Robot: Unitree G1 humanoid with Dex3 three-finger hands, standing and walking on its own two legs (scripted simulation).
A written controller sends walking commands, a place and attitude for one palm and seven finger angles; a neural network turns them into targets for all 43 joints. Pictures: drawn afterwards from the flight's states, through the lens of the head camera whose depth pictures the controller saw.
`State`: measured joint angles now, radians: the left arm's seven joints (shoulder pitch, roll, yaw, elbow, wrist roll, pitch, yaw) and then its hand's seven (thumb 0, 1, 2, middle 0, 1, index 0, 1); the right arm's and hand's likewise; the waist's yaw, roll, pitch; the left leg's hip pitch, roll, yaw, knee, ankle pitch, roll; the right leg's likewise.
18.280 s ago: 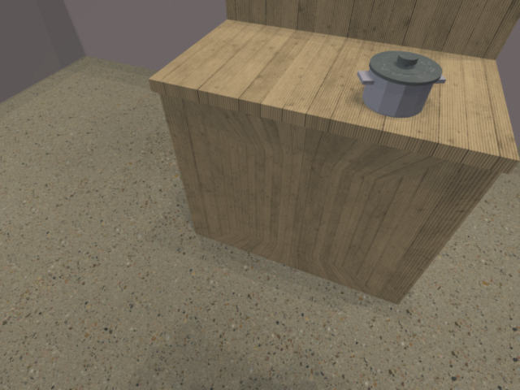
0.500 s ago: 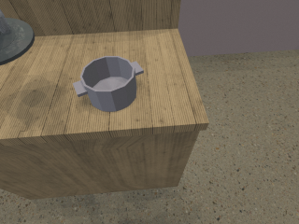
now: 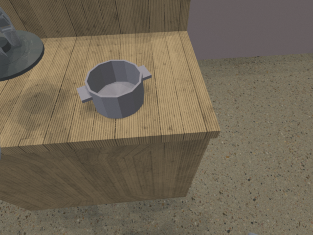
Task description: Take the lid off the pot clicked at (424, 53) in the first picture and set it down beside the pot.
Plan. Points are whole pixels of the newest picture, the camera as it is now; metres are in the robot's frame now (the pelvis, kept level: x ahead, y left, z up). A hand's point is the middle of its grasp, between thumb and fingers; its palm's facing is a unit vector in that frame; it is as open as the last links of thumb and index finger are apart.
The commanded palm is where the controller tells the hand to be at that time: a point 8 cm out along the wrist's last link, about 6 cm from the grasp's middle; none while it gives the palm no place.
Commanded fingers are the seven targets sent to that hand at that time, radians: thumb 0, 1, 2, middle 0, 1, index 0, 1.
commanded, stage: lower the lid onto the table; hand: left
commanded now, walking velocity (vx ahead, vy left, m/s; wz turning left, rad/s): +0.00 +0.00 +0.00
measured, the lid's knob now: out of the picture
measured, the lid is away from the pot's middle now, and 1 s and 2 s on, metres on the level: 0.23 0.23 0.23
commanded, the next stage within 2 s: none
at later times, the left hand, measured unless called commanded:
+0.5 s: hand (0, 64) +0.45 +0.33 +0.21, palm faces -0.33 -0.15 -0.93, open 6.9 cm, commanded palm +0.45 +0.33 +0.29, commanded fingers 0.00 0.67 0.98 -0.85 -1.03 -0.93 -1.04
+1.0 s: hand (15, 72) +0.46 +0.32 +0.18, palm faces -0.38 -0.17 -0.91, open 6.9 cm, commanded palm +0.46 +0.33 +0.25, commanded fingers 0.00 0.67 0.98 -0.85 -1.03 -0.93 -1.04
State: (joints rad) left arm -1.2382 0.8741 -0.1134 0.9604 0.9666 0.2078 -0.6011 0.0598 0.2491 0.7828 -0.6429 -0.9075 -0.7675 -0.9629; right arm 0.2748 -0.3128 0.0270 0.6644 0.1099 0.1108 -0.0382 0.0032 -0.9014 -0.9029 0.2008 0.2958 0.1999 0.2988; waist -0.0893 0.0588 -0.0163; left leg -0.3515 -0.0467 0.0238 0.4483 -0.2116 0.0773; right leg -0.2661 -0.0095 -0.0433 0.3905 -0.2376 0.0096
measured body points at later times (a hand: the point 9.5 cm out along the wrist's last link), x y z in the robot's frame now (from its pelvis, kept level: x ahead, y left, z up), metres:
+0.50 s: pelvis -0.01 +0.01 +0.00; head +0.05 +0.01 +0.45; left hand +0.46 +0.33 +0.27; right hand +0.04 -0.27 -0.12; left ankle +0.00 +0.07 -0.74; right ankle -0.03 -0.13 -0.74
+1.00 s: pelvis +0.00 +0.02 +0.00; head +0.06 +0.01 +0.44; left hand +0.48 +0.33 +0.23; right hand +0.04 -0.27 -0.12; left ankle +0.00 +0.07 -0.74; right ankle -0.03 -0.13 -0.74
